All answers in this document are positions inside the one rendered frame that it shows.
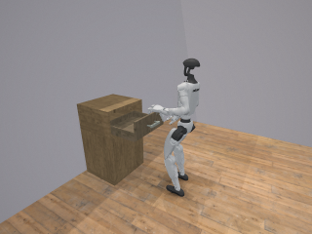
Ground drawer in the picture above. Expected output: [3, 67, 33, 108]
[110, 110, 164, 142]

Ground handle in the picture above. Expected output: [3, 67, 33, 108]
[147, 121, 161, 129]

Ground right robot shin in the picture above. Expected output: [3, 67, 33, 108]
[173, 146, 185, 176]

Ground left robot upper arm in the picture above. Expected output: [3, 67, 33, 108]
[177, 82, 190, 115]

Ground left robot hand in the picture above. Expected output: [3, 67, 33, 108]
[147, 104, 165, 121]

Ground cabinet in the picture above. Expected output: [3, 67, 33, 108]
[77, 94, 144, 186]

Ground robot left forearm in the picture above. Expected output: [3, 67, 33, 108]
[161, 107, 185, 116]

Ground right robot hand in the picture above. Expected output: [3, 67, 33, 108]
[166, 115, 180, 125]

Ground robot left foot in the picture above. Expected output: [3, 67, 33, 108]
[166, 184, 184, 197]

